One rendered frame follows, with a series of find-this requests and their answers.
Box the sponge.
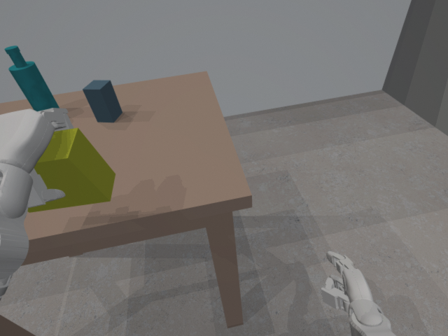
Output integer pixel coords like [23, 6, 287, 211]
[28, 128, 116, 213]

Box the robot left hand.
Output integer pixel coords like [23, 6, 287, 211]
[0, 108, 74, 208]

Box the robot right forearm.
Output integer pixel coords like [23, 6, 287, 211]
[349, 299, 396, 336]

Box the robot right hand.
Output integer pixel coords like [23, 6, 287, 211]
[321, 251, 374, 313]

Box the robot left forearm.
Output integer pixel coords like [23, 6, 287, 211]
[0, 163, 33, 300]

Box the table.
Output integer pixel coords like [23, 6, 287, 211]
[0, 71, 252, 336]

